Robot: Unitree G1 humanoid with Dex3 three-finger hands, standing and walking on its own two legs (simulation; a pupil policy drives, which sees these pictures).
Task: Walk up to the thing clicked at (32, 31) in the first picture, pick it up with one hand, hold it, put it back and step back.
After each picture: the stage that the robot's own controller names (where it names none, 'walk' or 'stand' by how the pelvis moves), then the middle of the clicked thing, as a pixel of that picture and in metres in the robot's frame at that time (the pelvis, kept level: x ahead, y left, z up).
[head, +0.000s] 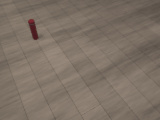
stand; (33, 29) +1.49 +0.51 -0.65
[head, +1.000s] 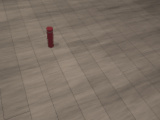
walk; (50, 37) +1.39 +0.23 -0.63
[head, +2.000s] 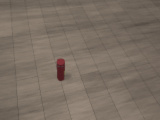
walk; (60, 70) +0.84 +0.11 -0.64
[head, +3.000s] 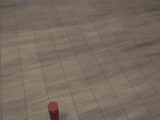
walk; (54, 113) +0.50 +0.15 -0.64
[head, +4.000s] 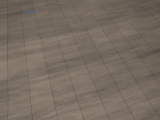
stand; out of the picture +0.34 +0.15 -0.64
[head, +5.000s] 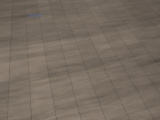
stand; out of the picture +0.34 +0.13 -0.66
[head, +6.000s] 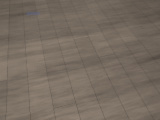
stand; out of the picture +0.35 +0.14 -0.66
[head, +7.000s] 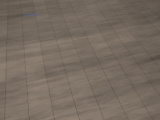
stand; out of the picture +0.34 +0.14 -0.66
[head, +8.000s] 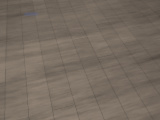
stand; out of the picture +0.33 +0.14 -0.66
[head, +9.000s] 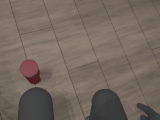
go down; (32, 73) +0.39 +0.19 -0.34
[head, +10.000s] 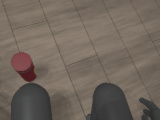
go down; (26, 69) +0.40 +0.21 -0.27
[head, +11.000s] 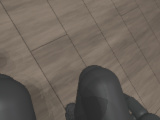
close in; out of the picture +0.38 +0.25 -0.16
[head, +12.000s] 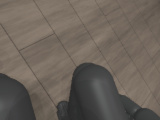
close; out of the picture +0.39 +0.26 -0.16
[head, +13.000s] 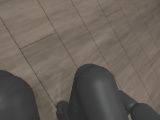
lift; out of the picture +0.36 +0.26 -0.16
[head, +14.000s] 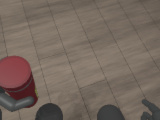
lift; (22, 88) +0.30 +0.18 +0.01
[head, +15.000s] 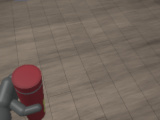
hold; (32, 97) +0.29 +0.16 +0.02
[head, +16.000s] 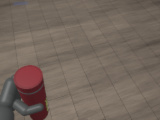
hold; (34, 97) +0.29 +0.15 +0.02
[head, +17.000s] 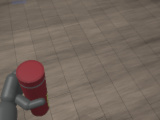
crouch; (36, 92) +0.31 +0.15 +0.02
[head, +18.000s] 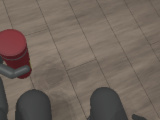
crouch; (17, 59) +0.40 +0.19 -0.07
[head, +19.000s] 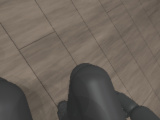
lower; out of the picture +0.39 +0.28 -0.16
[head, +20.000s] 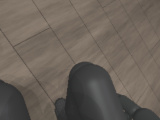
lower; out of the picture +0.41 +0.28 -0.16
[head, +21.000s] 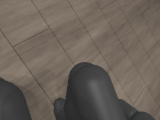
lower; out of the picture +0.40 +0.28 -0.16
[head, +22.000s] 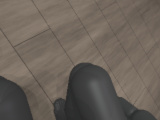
lower; out of the picture +0.39 +0.28 -0.16
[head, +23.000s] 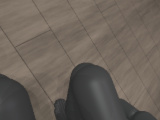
loosen; out of the picture +0.39 +0.27 -0.16
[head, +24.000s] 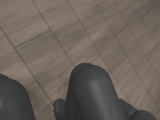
withdraw; out of the picture +0.38 +0.26 -0.17
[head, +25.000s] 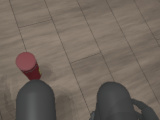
walk; (30, 69) +0.40 +0.22 -0.27
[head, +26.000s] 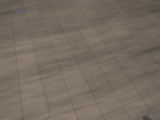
stand; out of the picture +0.32 +0.15 -0.59
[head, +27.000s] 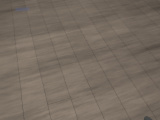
stand; out of the picture +0.34 +0.16 -0.60
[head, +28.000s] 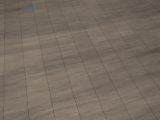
stand; out of the picture +0.35 +0.15 -0.63
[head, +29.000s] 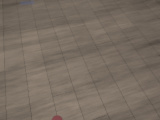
walk; out of the picture +0.37 +0.15 -0.65
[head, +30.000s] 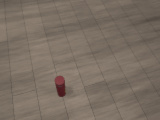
walk; (60, 87) +0.57 +0.14 -0.63
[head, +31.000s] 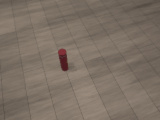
walk; (63, 60) +0.89 +0.18 -0.64
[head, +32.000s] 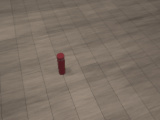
stand; (61, 64) +0.98 +0.16 -0.65
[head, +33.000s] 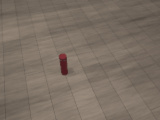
stand; (63, 65) +0.99 +0.15 -0.66
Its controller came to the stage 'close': yes
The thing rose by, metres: 0.67
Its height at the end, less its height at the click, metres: +0.00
